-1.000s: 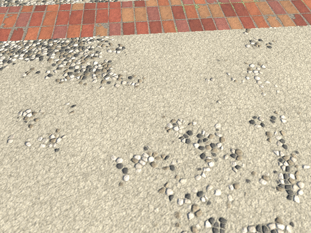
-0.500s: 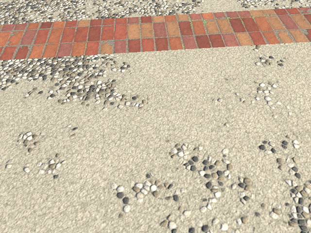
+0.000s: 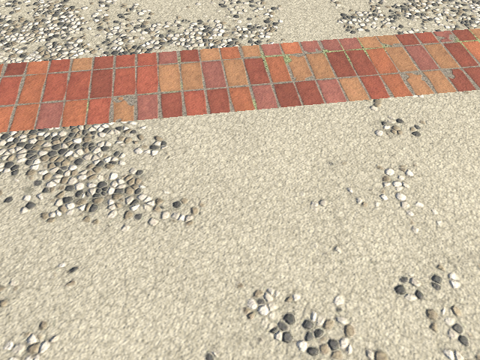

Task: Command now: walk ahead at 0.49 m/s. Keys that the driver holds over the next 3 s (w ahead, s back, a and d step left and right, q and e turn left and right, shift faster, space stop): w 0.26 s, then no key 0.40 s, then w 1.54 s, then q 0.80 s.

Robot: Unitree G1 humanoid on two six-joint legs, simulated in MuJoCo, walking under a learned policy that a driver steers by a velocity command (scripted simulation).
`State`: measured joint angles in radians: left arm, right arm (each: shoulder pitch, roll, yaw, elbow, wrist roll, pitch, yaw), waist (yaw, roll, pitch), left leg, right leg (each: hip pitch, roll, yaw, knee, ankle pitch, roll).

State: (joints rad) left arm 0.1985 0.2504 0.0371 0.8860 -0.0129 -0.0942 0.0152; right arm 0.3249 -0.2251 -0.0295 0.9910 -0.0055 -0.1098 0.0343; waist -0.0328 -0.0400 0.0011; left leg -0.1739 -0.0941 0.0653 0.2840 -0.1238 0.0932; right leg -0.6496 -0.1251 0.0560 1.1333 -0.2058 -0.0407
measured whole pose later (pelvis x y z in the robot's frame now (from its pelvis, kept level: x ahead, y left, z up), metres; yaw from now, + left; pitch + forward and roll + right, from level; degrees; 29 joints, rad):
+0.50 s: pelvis +0.25 -0.08 +0.00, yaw +1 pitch +2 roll +0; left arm 0.21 0.22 0.03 0.91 0.02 -0.10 -0.03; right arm 0.22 -0.27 -0.04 0.95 0.01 -0.06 -0.02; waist 0.00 0.04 0.03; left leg -0.54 0.06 -0.03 1.06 -0.34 0.00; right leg -0.28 0.03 -0.06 0.37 -0.12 -0.07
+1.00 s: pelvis +0.37 -0.07 +0.00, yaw +1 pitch +3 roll +0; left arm 0.15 0.26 0.06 0.96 -0.02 -0.09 -0.01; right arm 0.37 -0.22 -0.07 1.03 0.01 -0.08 -0.02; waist -0.06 -0.01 -0.03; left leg -0.19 0.02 0.00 0.36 -0.22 0.01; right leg -0.50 -0.04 -0.03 0.81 -0.32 -0.06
